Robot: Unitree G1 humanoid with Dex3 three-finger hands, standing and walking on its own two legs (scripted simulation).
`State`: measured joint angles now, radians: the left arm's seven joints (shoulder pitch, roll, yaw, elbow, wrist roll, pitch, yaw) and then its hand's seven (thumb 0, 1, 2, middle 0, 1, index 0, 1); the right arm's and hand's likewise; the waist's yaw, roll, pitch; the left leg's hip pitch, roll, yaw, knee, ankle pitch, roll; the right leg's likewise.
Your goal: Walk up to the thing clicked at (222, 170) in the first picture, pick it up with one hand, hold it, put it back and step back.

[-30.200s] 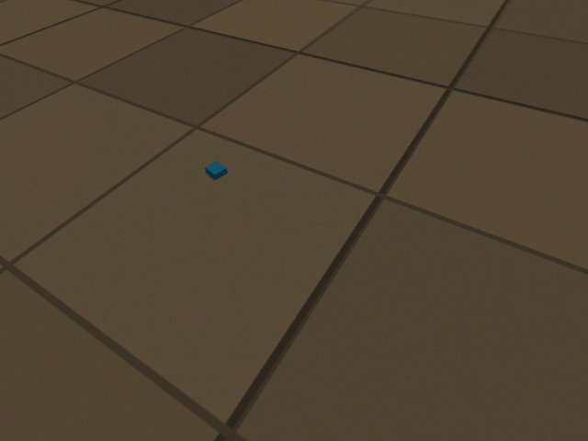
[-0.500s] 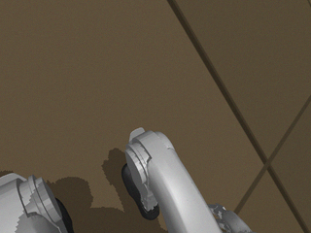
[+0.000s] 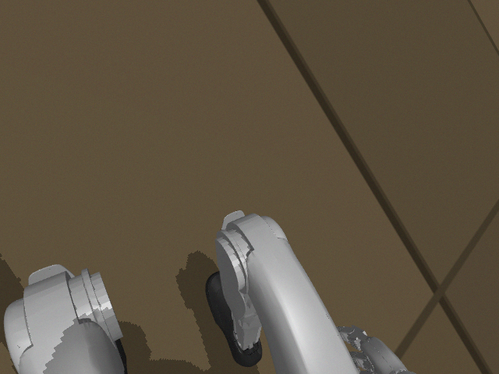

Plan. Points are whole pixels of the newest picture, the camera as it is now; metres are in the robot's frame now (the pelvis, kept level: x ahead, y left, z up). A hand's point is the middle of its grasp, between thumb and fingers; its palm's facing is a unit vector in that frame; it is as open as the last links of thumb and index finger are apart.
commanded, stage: rest palm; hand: left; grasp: from above
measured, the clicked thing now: out of the picture +0.52 +0.35 -0.31
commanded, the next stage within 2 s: none
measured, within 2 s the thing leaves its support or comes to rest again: neither
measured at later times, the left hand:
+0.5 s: hand out of the picture +0.49 +0.33 -0.23, palm faces -0.46 -0.09 -0.88, open 14.3 cm
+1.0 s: hand out of the picture +0.49 +0.33 -0.25, palm faces -0.47 -0.10 -0.87, open 14.5 cm
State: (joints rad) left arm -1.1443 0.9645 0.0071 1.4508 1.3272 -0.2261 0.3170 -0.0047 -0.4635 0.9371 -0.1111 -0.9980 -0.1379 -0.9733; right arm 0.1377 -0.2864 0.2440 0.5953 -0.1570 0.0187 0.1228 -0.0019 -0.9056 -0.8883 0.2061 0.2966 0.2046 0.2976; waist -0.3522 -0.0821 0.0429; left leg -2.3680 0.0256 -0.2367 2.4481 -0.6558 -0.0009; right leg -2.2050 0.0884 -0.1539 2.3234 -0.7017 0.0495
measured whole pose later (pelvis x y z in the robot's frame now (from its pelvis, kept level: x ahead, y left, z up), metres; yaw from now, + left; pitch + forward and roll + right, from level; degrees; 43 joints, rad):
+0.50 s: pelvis +0.00 +0.00 -0.01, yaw -1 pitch +30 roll -14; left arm -1.13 1.08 0.05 1.55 1.32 -0.32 0.39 0.00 -0.56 1.01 -0.10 -0.97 -0.08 -0.99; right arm 0.13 -0.31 0.32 0.61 -0.20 0.00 0.11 0.00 -0.91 -0.90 0.21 0.30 0.21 0.30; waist -0.37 -0.14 0.15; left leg -2.36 0.04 -0.27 2.49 -0.68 -0.02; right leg -2.22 0.11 -0.18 2.36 -0.70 0.06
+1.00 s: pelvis +0.00 +0.00 -0.01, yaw -3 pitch +29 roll -15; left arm -1.15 1.11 0.02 1.63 1.28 -0.24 0.43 0.00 -0.58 1.02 -0.12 -0.90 -0.08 -0.94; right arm 0.09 -0.31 0.37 0.59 -0.21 -0.08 0.13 0.00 -0.91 -0.90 0.21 0.30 0.20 0.30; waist -0.40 -0.15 0.17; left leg -2.36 0.04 -0.29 2.51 -0.70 -0.01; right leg -2.20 0.12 -0.19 2.35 -0.70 0.07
